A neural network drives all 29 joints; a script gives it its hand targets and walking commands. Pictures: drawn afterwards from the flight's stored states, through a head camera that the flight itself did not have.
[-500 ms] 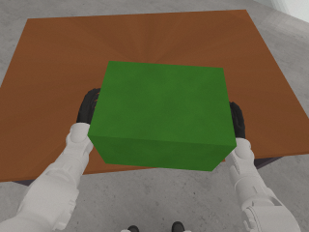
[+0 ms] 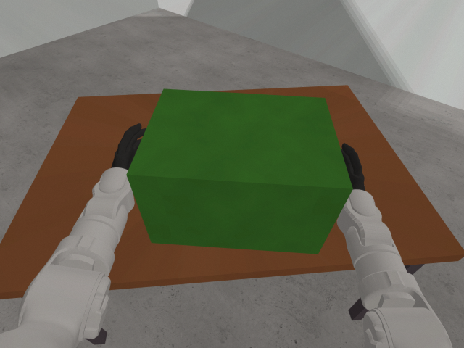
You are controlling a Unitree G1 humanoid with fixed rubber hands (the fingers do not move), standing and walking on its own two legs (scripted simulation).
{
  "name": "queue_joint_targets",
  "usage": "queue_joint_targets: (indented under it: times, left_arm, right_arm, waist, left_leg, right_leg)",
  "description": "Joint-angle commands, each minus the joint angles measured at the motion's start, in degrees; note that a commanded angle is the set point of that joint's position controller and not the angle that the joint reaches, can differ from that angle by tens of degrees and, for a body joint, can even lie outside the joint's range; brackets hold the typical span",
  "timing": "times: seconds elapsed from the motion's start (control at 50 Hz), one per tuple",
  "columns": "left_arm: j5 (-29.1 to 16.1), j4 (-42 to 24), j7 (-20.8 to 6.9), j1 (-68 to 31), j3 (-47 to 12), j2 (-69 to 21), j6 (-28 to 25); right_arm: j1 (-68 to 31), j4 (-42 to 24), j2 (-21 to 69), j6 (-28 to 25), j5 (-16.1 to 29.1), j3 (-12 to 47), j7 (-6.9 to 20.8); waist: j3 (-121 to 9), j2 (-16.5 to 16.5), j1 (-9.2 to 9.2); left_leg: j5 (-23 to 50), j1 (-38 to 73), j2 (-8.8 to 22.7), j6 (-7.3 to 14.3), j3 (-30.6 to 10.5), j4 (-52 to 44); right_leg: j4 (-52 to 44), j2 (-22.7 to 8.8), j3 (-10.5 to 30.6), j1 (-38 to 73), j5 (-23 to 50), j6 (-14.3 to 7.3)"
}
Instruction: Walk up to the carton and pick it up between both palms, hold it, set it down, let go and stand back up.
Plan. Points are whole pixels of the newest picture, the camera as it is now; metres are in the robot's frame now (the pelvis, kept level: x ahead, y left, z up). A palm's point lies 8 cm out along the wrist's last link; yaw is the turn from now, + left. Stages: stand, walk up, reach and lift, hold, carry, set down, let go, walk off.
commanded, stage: reach and lift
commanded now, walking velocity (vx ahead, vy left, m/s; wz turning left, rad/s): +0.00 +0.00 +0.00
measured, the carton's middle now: (239, 169) +0.42 -0.02 +0.08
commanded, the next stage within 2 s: hold in 1.60 s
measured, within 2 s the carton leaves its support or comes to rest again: neither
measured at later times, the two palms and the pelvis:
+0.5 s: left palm (122, 178) +0.37 +0.18 +0.12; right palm (358, 188) +0.35 -0.23 +0.10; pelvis +0.01 -0.01 +0.00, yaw +0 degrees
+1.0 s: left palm (111, 176) +0.36 +0.19 +0.14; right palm (358, 179) +0.35 -0.22 +0.12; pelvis +0.00 -0.01 +0.00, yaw +1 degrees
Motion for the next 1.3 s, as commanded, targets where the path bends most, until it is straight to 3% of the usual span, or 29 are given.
queue_joint_targets:
  times: [0.0,0.04,0.1,0.12,0.16,0.2,0.24,0.32,0.34,0.38,0.42,0.44,0.48,0.52,0.54,0.62,0.66,0.74,0.8,0.88,0.94,0.98,1.02,1.06,1.08,1.16,1.22,1.24,1.28]
  left_arm:
    - [2.29,-24.18,-9.82,-37.99,-13.07,-42.87,-2.4]
    - [3.09,-25.1,-10.1,-38.01,-12.94,-42.9,-1.81]
    - [2.12,-29.78,-9.8,-36.03,-15.02,-44.81,-0.67]
    - [2.28,-30.08,-9.85,-36.03,-15.27,-44.2,0.09]
    - [2.87,-33.26,-9.77,-36.72,-14.67,-43.7,1.53]
    - [2.96,-37.59,-9.18,-34.98,-15.94,-44.75,3.71]
    - [2.07,-41.8,-8.51,-32.5,-17.27,-45.22,5.59]
    - [4.02,-46.12,-8.31,-28.84,-15.99,-43.98,10.65]
    - [4.8,-46.06,-8.47,-25.76,-15.05,-42.99,12.21]
    - [6.21,-47.2,-9.1,-23.87,-13.44,-41.41,14.57]
    - [6.48,-51.77,-8.77,-22.77,-14.98,-42.7,16.45]
    - [6.24,-54.07,-8.54,-22.41,-15.5,-42.71,17.12]
    - [6.15,-58.49,-8.0,-22.13,-16.63,-42.17,18.81]
    - [7.29,-56.2,-8.29,-19.68,-14.52,-40.25,20.93]
    - [8.94,-55.53,-8.47,-19.3,-13.17,-39.65,22.04]
    - [9.13,-58.76,-9.06,-19.74,-13.37,-40.09,23.96]
    - [8.67,-59.92,-9.08,-17.9,-14.72,-41.29,24.7]
    - [10.07,-56.76,-9.88,-21.95,-12.78,-39.58,25.57]
    - [9.09,-59.58,-9.21,-21.84,-14.32,-40.88,25.47]
    - [10.93,-54.33,-10.09,-20.91,-11.35,-40.17,26.96]
    - [9.7,-57.59,-9.68,-19.56,-13.36,-41.66,26.83]
    - [9.33,-60.34,-9.35,-21.71,-13.86,-40.91,26.39]
    - [9.81,-60.53,-9.28,-21.59,-13.58,-40.16,26.87]
    - [11.57,-56.54,-9.38,-18.41,-11.77,-39.85,28.5]
    - [10.55,-58.52,-9.44,-20.7,-12.56,-40.59,28.35]
    - [8.67,-63.22,-8.54,-18.65,-14.42,-40.12,28.41]
    - [11.23,-58.09,-9.23,-20.81,-10.24,-37.75,30.05]
    - [11.61,-56.11,-9.72,-20.63,-9.91,-38.23,30.66]
    - [10.41,-59.34,-9.82,-22.39,-11.77,-39.22,30.18]
  right_arm:
    - [-47.67,-19.27,40.22,-2.47,-0.02,24.07,9.51]
    - [-46.28,-18.44,40.8,-2.61,-0.46,23.7,9.34]
    - [-47.66,-24.69,41.85,-3.06,0.7,25.56,8.93]
    - [-46.79,-24.17,41.07,-2.19,0.36,25.1,8.82]
    - [-45.92,-24.59,41.3,-1.11,0.19,24.97,8.85]
    - [-46.7,-28.91,40.93,-0.64,1.28,26.67,9.23]
    - [-47.2,-35.56,40.03,-0.13,2.14,28.47,9.31]
    - [-45.28,-36.6,38.43,2.35,3.0,28.62,9.41]
    - [-43.92,-37.51,37.81,3.04,3.29,29.29,9.32]
    - [-41.87,-36.78,36.7,4.58,3.1,28.59,9.14]
    - [-41.86,-39.59,35.95,4.58,3.93,28.52,9.73]
    - [-42.1,-41.73,35.84,4.69,4.31,29.09,9.74]
    - [-40.18,-42.53,34.04,5.84,4.73,28.57,10.0]
    - [-41.17,-44.46,33.47,6.6,4.28,28.19,9.85]
    - [-38.8,-39.66,32.53,7.93,3.97,27.14,10.14]
    - [-40.22,-41.38,32.25,7.9,4.16,26.39,10.58]
    - [-41.26,-45.28,32.11,7.23,4.29,26.69,10.62]
    - [-41.77,-39.15,32.6,8.29,2.2,23.59,10.93]
    - [-41.32,-39.67,32.81,7.85,3.2,25.04,11.54]
    - [-43.88,-37.06,32.08,8.2,2.41,23.45,11.81]
    - [-44.81,-42.07,32.17,7.12,4.16,25.17,11.29]
    - [-41.88,-39.75,31.58,8.13,4.02,24.73,11.33]
    - [-41.52,-40.19,31.44,8.3,4.19,25.09,11.56]
    - [-41.51,-38.15,29.41,9.04,3.81,23.81,11.65]
    - [-44.82,-40.61,29.84,8.46,4.29,23.62,11.89]
    - [-43.4,-46.46,30.22,9.14,6.75,27.11,11.2]
    - [-43.31,-39.37,30.24,11.17,4.81,24.52,11.3]
    - [-44.87,-39.77,30.62,10.83,4.27,23.72,11.4]
    - [-45.34,-41.2,31.79,10.4,4.91,24.64,11.21]
  waist:
    - [-23.47,-3.1,-0.39]
    - [-24.2,-2.98,-1.44]
    - [-27.57,-2.45,-1.19]
    - [-25.26,-2.71,-1.9]
    - [-25.24,-3.26,-1.84]
    - [-28.35,-2.07,-1.15]
    - [-32.07,-2.99,-0.6]
    - [-28.34,-2.23,0.39]
    - [-26.62,-3.81,0.86]
    - [-24.52,-4.74,0.42]
    - [-25.52,-2.1,0.93]
    - [-27.58,-2.62,0.89]
    - [-27.66,-1.86,-0.28]
    - [-25.55,-4.64,0.6]
    - [-21.46,-3.28,0.5]
    - [-23.17,-3.78,0.16]
    - [-25.94,-3.0,-0.27]
    - [-19.29,-2.21,-1.13]
    - [-22.7,-1.62,-0.96]
    - [-18.61,-2.53,-0.48]
    - [-25.6,-2.18,-1.01]
    - [-23.66,-2.0,-2.05]
    - [-22.65,-1.49,-1.61]
    - [-18.14,-1.61,-1.05]
    - [-21.06,-1.69,-0.82]
    - [-25.92,-3.2,-0.31]
    - [-17.28,-4.08,0.06]
    - [-17.04,-3.5,-0.04]
    - [-22.57,-2.78,-0.39]
  left_leg:
    - [11.83,12.72,-1.12,-1.33,-1.39,-2.72]
    - [12.59,14.34,-1.34,-1.57,-1.0,-2.71]
    - [17.02,15.54,-1.94,-2.0,-0.96,-1.48]
    - [16.4,14.83,-1.97,-2.09,-1.15,-1.98]
    - [14.0,14.0,-1.99,-1.75,-1.12,-3.11]
    - [18.13,15.64,-1.8,-2.43,-1.23,-1.9]
    - [20.52,16.38,-2.04,-2.35,-1.48,-0.84]
    - [18.13,14.27,-2.65,-1.86,-0.99,-2.12]
    - [18.39,14.19,-2.83,-1.45,-0.9,-2.22]
    - [17.31,13.7,-3.06,-1.24,-0.71,-3.07]
    - [19.42,15.26,-2.75,-2.31,-0.95,-2.99]
    - [21.2,16.36,-2.87,-2.35,-0.83,-2.19]
    - [23.61,17.34,-2.82,-3.21,-0.86,-1.79]
    - [19.3,15.38,-3.39,-1.97,-0.49,-2.65]
    - [16.28,14.42,-3.19,-2.11,-0.39,-4.22]
    - [16.97,16.38,-2.96,-2.27,-0.2,-3.98]
    - [20.09,17.85,-2.98,-2.74,-0.2,-2.56]
    - [8.48,13.54,-3.16,-1.74,0.27,-5.97]
    - [14.02,16.82,-2.85,-2.46,-0.06,-4.61]
    - [8.69,14.7,-2.83,-1.39,0.36,-6.12]
    - [17.33,18.19,-2.95,-2.26,0.1,-3.03]
    - [17.89,19.23,-2.67,-3.13,-0.2,-3.48]
    - [17.19,18.57,-2.97,-3.0,0.08,-3.57]
    - [15.67,18.1,-2.5,-2.8,-0.03,-4.58]
    - [15.22,18.34,-2.4,-2.86,-0.02,-4.35]
    - [23.18,20.12,-2.68,-2.9,-0.17,-1.74]
    - [11.89,15.17,-2.98,-1.43,0.71,-5.46]
    - [9.52,14.23,-3.0,-1.07,0.87,-5.78]
    - [13.93,16.45,-3.03,-1.73,0.7,-4.5]
  right_leg:
    - [-2.26,2.32,0.85,12.39,5.78,-2.41]
    - [-2.26,2.15,0.94,14.16,8.57,-2.0]
    - [-2.13,2.49,1.23,17.05,14.02,-1.87]
    - [-2.15,2.5,1.21,17.13,14.37,-1.59]
    - [-2.36,2.48,1.3,17.6,12.04,-1.45]
    - [-1.68,3.09,1.08,18.51,14.47,-1.81]
    - [-1.16,3.55,1.11,19.26,17.2,-1.61]
    - [-1.7,3.17,1.45,19.94,16.59,-1.49]
    - [-1.72,3.25,1.56,21.22,17.91,-1.05]
    - [-1.77,3.03,1.54,22.62,19.15,-0.45]
    - [-1.73,3.61,1.08,22.0,18.2,-1.26]
    - [-1.58,3.85,1.02,21.96,19.63,-1.12]
    - [-1.41,4.2,0.64,22.1,21.36,-1.23]
    - [-2.03,3.75,0.72,22.67,20.26,-0.45]
    - [-2.28,3.58,0.6,21.71,17.33,-0.78]
    - [-2.22,3.96,-0.07,22.3,17.25,-0.62]
    - [-1.81,4.06,-0.2,23.32,21.11,-0.64]
    - [-2.97,2.65,-0.19,20.44,11.72,-0.56]
    - [-2.15,3.38,-0.74,20.97,15.41,-0.65]
    - [-3.42,2.96,-0.97,19.46,10.09,-0.72]
    - [-1.86,3.95,-1.25,22.95,18.32,-0.74]
    - [-1.94,4.19,-1.76,20.98,17.25,-0.6]
    - [-2.26,3.92,-1.57,20.93,16.73,-0.67]
    - [-3.2,4.05,-1.58,19.8,13.79,-1.32]
    - [-3.09,4.11,-1.75,19.22,12.68,-1.07]
    - [-1.57,4.92,-1.66,22.67,21.67,-0.62]
    - [-3.33,3.52,-0.96,20.32,12.93,-0.7]
    - [-3.55,3.09,-0.74,20.73,11.82,-0.79]
    - [-2.11,3.46,-0.81,23.0,17.16,-0.48]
